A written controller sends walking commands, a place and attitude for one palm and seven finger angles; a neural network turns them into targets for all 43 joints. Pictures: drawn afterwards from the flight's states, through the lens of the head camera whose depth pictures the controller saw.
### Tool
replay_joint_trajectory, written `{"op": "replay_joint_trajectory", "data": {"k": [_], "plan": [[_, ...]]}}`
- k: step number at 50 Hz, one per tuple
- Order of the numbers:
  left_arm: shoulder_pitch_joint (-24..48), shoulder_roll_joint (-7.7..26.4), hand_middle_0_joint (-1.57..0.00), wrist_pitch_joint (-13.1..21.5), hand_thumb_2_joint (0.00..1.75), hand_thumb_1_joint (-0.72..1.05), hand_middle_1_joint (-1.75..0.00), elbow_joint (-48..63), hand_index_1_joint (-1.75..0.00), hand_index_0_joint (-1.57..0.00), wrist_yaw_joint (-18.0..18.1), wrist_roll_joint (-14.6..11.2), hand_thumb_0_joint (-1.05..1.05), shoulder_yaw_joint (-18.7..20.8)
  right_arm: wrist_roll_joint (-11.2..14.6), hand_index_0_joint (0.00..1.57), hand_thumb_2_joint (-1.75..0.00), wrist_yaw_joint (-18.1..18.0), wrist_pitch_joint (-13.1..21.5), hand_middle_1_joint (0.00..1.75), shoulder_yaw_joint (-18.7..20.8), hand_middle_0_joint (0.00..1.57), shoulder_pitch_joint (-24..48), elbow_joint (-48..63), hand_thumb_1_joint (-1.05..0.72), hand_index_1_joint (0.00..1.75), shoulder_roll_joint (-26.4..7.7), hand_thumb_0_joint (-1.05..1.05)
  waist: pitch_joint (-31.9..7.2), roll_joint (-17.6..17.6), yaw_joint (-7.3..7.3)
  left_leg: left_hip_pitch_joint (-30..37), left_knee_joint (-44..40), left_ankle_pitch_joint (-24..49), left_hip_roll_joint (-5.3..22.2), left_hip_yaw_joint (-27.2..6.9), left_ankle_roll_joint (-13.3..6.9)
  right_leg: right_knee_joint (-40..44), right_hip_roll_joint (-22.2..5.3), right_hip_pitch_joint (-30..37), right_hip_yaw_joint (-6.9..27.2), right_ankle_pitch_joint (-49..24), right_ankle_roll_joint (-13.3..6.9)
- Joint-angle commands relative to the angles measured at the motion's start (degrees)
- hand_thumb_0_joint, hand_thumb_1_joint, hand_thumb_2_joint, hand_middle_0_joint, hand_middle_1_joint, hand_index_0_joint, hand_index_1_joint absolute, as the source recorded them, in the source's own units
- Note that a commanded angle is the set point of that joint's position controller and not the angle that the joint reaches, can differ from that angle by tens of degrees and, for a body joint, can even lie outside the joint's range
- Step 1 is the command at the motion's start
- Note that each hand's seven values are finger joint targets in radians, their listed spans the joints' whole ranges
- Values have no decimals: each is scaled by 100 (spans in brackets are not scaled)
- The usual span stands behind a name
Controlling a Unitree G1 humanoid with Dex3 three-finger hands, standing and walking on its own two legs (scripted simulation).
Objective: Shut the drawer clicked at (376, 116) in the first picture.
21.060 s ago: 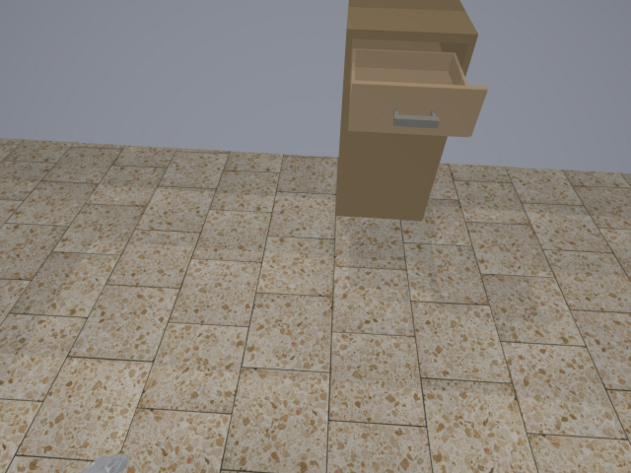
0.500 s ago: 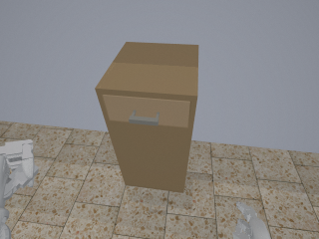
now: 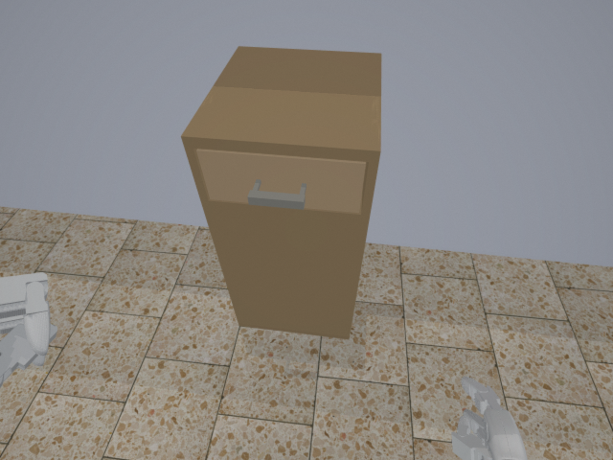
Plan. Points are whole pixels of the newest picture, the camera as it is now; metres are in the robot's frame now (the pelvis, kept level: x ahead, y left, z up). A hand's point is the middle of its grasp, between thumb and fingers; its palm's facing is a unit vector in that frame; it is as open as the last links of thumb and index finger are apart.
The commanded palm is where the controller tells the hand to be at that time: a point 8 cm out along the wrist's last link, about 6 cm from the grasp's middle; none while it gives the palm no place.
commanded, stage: step back with the hand held close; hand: left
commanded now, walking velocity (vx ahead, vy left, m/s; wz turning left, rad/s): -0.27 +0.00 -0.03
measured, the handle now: (278, 192) +0.63 +0.11 -0.06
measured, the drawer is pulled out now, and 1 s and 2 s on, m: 0.00 0.00 0.00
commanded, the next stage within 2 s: stop stepping back and stand still in 0.84 s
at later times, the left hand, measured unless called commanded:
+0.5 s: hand (19, 379) +0.15 +0.25 +0.18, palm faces +0.35 -0.81 -0.47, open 3.2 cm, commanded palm +0.08 +0.27 +0.19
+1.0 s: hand out of the picture +0.02 +0.18 +0.15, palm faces +0.28 -0.85 -0.45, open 3.2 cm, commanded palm -0.06 +0.23 +0.19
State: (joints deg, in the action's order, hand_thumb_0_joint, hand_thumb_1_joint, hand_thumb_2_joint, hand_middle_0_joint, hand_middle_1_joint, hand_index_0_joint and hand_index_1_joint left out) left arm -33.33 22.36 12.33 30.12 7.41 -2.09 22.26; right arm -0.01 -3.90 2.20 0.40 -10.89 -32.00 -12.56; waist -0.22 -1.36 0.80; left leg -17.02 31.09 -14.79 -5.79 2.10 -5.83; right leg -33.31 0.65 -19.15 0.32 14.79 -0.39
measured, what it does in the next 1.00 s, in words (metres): walks backwards: right foot, then left foot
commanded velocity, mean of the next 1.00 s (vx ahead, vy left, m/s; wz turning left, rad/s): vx -0.33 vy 0.00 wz -0.01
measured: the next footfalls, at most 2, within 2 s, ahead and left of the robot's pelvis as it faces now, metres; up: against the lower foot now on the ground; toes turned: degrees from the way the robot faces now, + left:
right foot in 0.68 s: -0.19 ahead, -0.13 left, +0.00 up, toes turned -4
left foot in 0.94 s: -0.13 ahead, +0.07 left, +0.00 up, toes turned +1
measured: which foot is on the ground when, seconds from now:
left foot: down 0.00-0.72, up 0.74-0.92, down 0.94-1.00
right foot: down 0.00-0.26, up 0.28-0.66, down 0.68-1.00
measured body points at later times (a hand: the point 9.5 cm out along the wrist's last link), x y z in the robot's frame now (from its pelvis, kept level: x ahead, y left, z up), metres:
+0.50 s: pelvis -0.06 +0.00 +0.01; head -0.01 +0.03 +0.46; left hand +0.12 +0.29 +0.20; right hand +0.12 -0.23 -0.06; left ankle +0.02 +0.06 -0.73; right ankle -0.18 -0.15 -0.70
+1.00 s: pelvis -0.20 -0.05 +0.00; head -0.16 -0.04 +0.45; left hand +0.00 +0.23 +0.17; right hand -0.03 -0.31 -0.08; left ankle -0.17 +0.06 -0.73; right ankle -0.23 -0.14 -0.73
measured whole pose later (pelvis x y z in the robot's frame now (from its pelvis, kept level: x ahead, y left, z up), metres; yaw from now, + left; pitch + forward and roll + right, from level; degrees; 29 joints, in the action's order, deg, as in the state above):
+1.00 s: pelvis -0.20 -0.05 +0.00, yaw -3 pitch +3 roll +2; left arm -31.6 21.5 11.3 29.7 6.9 -2.8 19.5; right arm 1.1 -4.5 2.4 1.6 -8.0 -35.2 -13.9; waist 1.7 2.3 0.4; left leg -19.5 27.6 -10.9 -0.8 4.6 -1.5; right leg -36.1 0.5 -18.3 -0.1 20.6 1.3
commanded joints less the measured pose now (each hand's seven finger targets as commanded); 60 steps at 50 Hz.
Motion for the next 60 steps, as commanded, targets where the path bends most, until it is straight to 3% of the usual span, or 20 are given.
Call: {"op": "replay_joint_trajectory", "data": {"k": [1, 7, 12, 15, 20, 27, 30, 34, 36, 37, 40, 44, 46, 48, 49, 52, 54, 55, 57, 60], "plan": [[115, 766, -140, 285, 90, 90, -160, 932, -160, -140, 45, 35, 0, 444, 53, 20, -90, -37, 240, 30, 341, 20, 430, 906, -90, 30, -817, 0, -122, 715, -156, -1512, -909, -923, 1141, -1238, 53, 524, -561, 1265, 1002, -749, -175], [-22, 1082, -140, 452, 90, 90, -160, 1838, -160, -140, 206, -89, 0, 532, 48, 20, -90, 44, 240, 30, 317, 20, 297, 898, -90, 30, -703, 0, -768, 366, -242, -308, 500, -504, 677, -699, 341, 1565, -1460, 160, 1610, 154, -653], [-377, 1254, -140, 517, 90, 90, -160, 2093, -160, -140, 259, -1, 0, 795, 38, 20, -90, -90, 323, 30, 295, 20, 561, 973, -90, 30, -789, 0, -748, -943, -157, -1054, -1219, -239, 1557, -1571, 33, 80, -240, 884, 322, -394, -61], [-42, 1243, -140, 554, 90, 90, -160, 1993, -160, -140, 205, 101, 0, 923, -105, 20, -90, -129, 436, 30, 330, 20, 526, 916, -90, 30, -762, 0, -465, -1244, -127, -1950, -2144, -1025, 2287, -2312, -274, -1764, 194, 1147, 289, 548, 36], [-427, 856, -140, 549, 90, 90, -160, 1237, -160, -140, 131, -38, 0, 670, -84, 20, -90, -66, 597, 30, 423, 20, 307, 594, -90, 30, -687, 0, -409, -50, -101, -140, -1556, 845, 2081, -1744, -175, -803, 142, 5, 181, 1271, 24], [-166, 1075, -140, 693, 90, 90, -160, 2205, -160, -140, -21, -75, 0, 509, -234, 20, -90, 127, 775, 30, 348, 20, 279, 419, -90, 30, -775, 0, -1823, -1172, 13, 2247, -1099, 4081, 1888, -1252, 37, 143, 255, -157, -17, 1024, 50], [-539, 1390, -140, 637, 90, 90, -160, 2589, -160, -140, -22, -235, 0, 862, -196, 20, -90, 189, 741, 30, 283, 20, 399, 597, -90, 30, -710, 0, -2258, -1225, 109, 2223, -1159, 3746, 1886, -1047, 26, 226, 265, 189, -104, 1148, 38], [-1062, 1685, -140, 648, 90, 90, -160, 2566, -160, -140, -94, -449, 0, 1423, -127, 20, -90, 207, 495, 30, 227, 20, 765, 866, -90, 30, -631, 0, -1804, -857, 179, 955, -885, 1789, 1584, -570, 324, 1604, -101, 920, -145, -31, -59], [-1015, 1837, -140, 727, 90, 90, -160, 2076, -160, -140, -58, -553, 0, 1631, 48, 20, -90, 146, 304, 30, 205, 20, 751, 891, -90, 30, -458, 0, -1168, 1267, 41, 280, 1259, -329, 624, 56, 708, 2473, -1824, -324, 1433, -454, -470], [-904, 1493, -140, 648, 90, 90, -160, 1754, -160, -140, -41, -555, 0, 1433, 164, 20, -90, 143, 312, 30, 344, 20, 806, 784, -90, 30, -527, 0, -803, 1793, 139, -791, 2563, -1120, 258, -153, 724, 2371, -2136, -256, 1576, -1537, -482], [-941, 1105, -140, 301, 90, 90, -160, 738, -160, -140, -76, -316, 0, 1117, 117, 20, -90, 67, 148, 30, 180, 20, 961, 653, -90, 30, -202, 0, -591, 1089, -78, -1440, 2239, -736, 588, -42, 719, 1152, -1486, 695, 242, -4528, -331], [150, 822, -140, 296, 90, 90, -160, 774, -160, -140, -10, -67, 0, 341, 69, 20, -90, -178, 218, 30, 121, 20, 922, 483, -90, 30, -458, 0, -143, 569, -207, -202, -42, 295, 426, 346, 610, 712, -997, 584, 115, -4825, 2], [394, 914, -140, 334, 90, 90, -160, 1229, -160, -140, 22, -30, 0, 185, 118, 20, -90, -206, 256, 30, 229, 20, 630, 502, -90, 30, -677, 0, -685, 470, -184, 718, -920, 2787, 1002, -11, 307, 117, -585, 679, -29, -4191, 550], [4, 942, -140, 356, 90, 90, -160, 1627, -160, -140, 42, -32, 0, 250, 126, 20, -90, -84, 356, 30, 327, 20, 362, 668, -90, 30, -787, 0, -1413, -149, -17, 1966, -628, 4835, 2094, -955, -238, -917, -252, -231, 280, -535, 575], [-32, 963, -140, 471, 90, 90, -160, 1906, -160, -140, 36, -56, 0, 246, 138, 20, -90, 5, 467, 30, 357, 20, 268, 705, -90, 30, -813, 0, -1465, -203, -53, 2142, -744, 4452, 2294, -1134, -371, -1162, -179, -552, 376, 974, 507], [-604, 1558, -140, 296, 90, 90, -160, 2612, -160, -140, 126, -86, 0, 1059, -2, 20, -90, 55, 649, 30, 299, 20, 451, 915, -90, 30, -759, 0, -1349, -1363, 79, 570, -1230, 2261, 2082, -1229, -274, -888, -197, 410, 115, 1402, 139], [-1035, 1454, -140, 298, 90, 90, -160, 2549, -160, -140, 183, -81, 0, 1177, 101, 20, -90, 73, 621, 30, 242, 20, 529, 1018, -90, 30, -668, 0, -987, -1067, 45, -700, -924, 311, 1662, -741, 32, 188, -245, 1535, -37, 448, 125], [-1206, 1422, -140, 291, 90, 90, -160, 2329, -160, -140, 191, -85, 0, 1203, 147, 20, -90, 87, 572, 30, 235, 20, 559, 1076, -90, 30, -565, 0, -703, -421, 4, -1320, -550, -1067, 1192, -359, 279, 808, -509, 1745, 368, 501, 38], [-917, 1336, -140, 248, 90, 90, -160, 1910, -160, -140, 220, -157, 0, 1181, 123, 20, -90, 66, 434, 30, 354, 20, 535, 982, -90, 30, -551, 0, -186, 1490, -2, -1175, 2319, -1274, 362, -130, 689, 2879, -2039, -288, 2897, 3581, -653], [-312, 926, -140, 220, 90, 90, -160, 800, -160, -140, 130, -171, 0, 824, 37, 20, -90, -16, 369, 30, 348, 20, 266, 542, -90, 30, -577, 0, 157, 882, -351, -1185, 3207, -370, 676, -303, 618, 2655, -1800, -972, 1878, 3225, -518]]}}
